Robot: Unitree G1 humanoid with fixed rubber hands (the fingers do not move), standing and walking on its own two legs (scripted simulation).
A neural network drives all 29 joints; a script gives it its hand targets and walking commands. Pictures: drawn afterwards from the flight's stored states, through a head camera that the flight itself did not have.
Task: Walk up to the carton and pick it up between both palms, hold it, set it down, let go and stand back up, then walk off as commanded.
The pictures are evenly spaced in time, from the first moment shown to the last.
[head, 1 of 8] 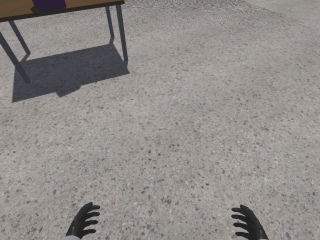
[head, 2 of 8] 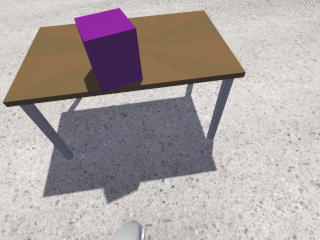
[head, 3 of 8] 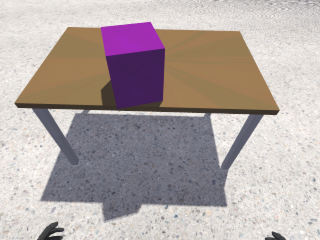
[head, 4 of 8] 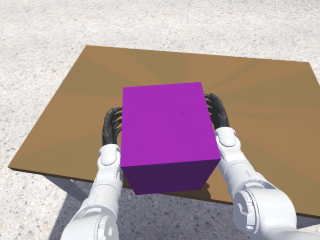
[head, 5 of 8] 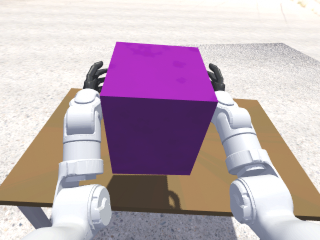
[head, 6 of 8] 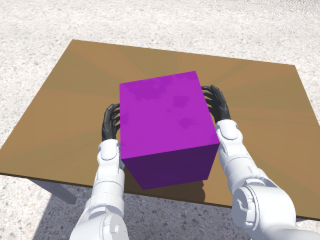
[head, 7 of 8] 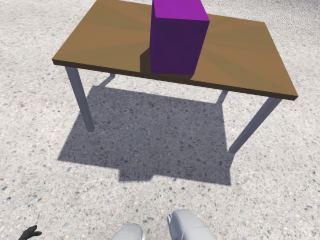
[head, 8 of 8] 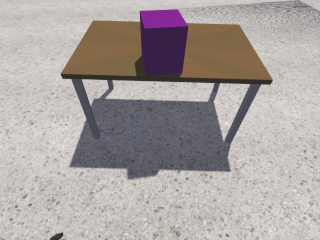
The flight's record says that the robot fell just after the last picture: no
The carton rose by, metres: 0.23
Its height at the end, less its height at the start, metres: +0.00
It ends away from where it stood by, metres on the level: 0.03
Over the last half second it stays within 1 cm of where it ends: yes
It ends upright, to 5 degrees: yes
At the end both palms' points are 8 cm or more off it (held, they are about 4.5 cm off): yes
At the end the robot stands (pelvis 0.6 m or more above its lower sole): yes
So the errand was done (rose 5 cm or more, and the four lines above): yes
